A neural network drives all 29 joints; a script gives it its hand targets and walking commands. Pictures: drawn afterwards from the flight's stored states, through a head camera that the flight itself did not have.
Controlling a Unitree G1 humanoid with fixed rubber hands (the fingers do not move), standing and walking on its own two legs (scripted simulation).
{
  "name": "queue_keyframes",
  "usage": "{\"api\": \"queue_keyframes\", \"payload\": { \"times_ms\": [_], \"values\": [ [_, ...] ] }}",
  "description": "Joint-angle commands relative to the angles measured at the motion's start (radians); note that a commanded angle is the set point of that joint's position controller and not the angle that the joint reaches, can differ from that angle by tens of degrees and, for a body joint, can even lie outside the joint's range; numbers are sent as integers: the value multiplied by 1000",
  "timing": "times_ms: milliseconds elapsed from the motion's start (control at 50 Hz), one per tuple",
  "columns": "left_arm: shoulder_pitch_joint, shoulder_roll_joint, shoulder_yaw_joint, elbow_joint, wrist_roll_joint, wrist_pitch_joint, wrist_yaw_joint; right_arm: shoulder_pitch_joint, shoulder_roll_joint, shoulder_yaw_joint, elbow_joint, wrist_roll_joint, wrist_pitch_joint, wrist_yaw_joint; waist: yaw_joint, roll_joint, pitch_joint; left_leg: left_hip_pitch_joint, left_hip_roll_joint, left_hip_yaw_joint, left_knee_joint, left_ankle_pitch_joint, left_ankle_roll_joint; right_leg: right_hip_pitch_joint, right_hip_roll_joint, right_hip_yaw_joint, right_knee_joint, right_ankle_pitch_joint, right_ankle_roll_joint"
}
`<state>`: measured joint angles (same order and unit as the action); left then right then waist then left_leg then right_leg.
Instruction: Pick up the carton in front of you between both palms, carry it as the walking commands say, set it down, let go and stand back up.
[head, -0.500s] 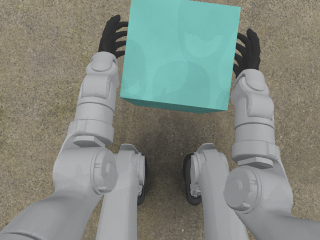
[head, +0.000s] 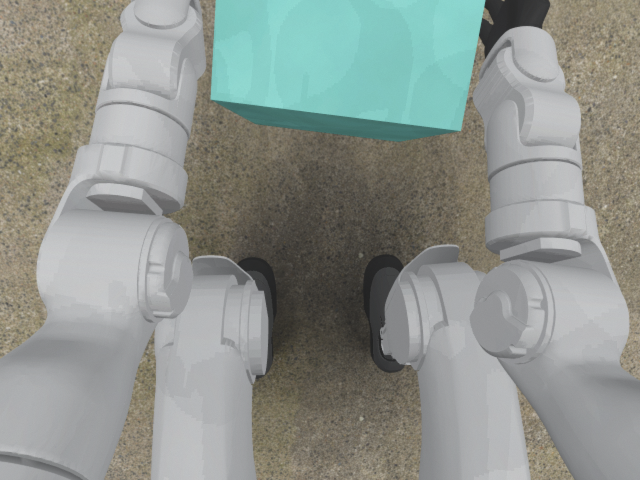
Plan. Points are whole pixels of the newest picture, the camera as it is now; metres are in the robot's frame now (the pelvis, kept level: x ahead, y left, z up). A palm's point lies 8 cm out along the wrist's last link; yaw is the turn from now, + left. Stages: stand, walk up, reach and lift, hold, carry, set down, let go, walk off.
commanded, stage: set down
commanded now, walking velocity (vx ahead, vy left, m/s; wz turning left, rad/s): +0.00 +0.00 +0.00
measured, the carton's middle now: (342, 31) +0.54 -0.01 -0.23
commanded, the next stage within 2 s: none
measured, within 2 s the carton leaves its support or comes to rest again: rests again in 0.60 s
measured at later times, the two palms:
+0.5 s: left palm out of the picture +0.55 +0.14 -0.19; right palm (504, 39) +0.52 -0.16 -0.17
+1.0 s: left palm (197, 1) +0.55 +0.14 -0.20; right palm (510, 42) +0.53 -0.17 -0.19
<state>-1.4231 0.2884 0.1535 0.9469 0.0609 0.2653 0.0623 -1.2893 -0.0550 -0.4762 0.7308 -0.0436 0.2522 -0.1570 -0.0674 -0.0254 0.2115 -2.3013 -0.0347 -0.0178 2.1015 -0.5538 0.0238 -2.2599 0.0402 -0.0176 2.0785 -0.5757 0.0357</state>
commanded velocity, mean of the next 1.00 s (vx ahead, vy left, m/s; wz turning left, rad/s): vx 0.00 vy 0.00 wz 0.00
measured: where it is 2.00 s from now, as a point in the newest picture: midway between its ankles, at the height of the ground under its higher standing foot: (322, 334)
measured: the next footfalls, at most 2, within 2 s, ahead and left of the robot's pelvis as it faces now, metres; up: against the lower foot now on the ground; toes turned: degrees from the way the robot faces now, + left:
none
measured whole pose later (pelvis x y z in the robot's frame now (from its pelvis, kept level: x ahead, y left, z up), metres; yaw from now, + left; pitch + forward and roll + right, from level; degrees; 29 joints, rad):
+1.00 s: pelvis -0.01 +0.00 -0.03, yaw -1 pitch +34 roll -4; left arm -1.53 0.30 0.24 1.08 0.13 0.20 -0.07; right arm -1.40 -0.19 -0.50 0.97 -0.04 0.18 -0.03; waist -0.04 -0.06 0.39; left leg -2.26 -0.02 -0.02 2.25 -0.58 0.03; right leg -2.23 0.09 -0.01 2.21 -0.59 0.06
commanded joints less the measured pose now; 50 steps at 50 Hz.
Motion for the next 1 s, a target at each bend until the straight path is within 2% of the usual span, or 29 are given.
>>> {"api": "queue_keyframes", "payload": {
  "times_ms": [0,80,260,360,460,840,980],
  "values": [
    [-590,-912,-358,-173,-139,-71,-233,-605,866,500,-49,145,-29,277,11,171,-1331,826,-75,32,-115,454,-18,560,94,-69,-93,425,-1],
    [-513,-955,-347,-133,-123,-65,-242,-559,895,486,-4,142,-20,300,21,183,-1265,827,-73,22,-97,487,-15,472,99,-68,-76,411,0],
    [-529,-927,-313,-90,-127,-89,-244,-576,844,452,5,136,-48,294,-7,164,-1129,718,-77,9,-68,432,-10,412,95,-61,-50,383,-3],
    [-557,-861,-277,-41,-114,-102,-241,-585,819,412,61,127,-53,288,12,138,-1033,621,-73,18,-68,327,-2,426,94,-59,-41,319,-3],
    [-568,-819,-245,2,-104,-110,-248,-605,820,399,93,128,-57,292,29,99,-973,583,-66,16,-60,281,9,414,95,-61,-32,280,1],
    [-396,-689,-121,150,18,-69,-280,-547,684,287,223,70,-50,325,80,60,-624,486,-51,-9,-54,200,34,282,101,-42,-18,172,-2],
    [-371,-612,-94,162,50,-62,-279,-502,609,233,251,40,-49,315,82,65,-568,498,-44,-10,-60,162,29,282,99,-44,-16,130,3]
  ]
}}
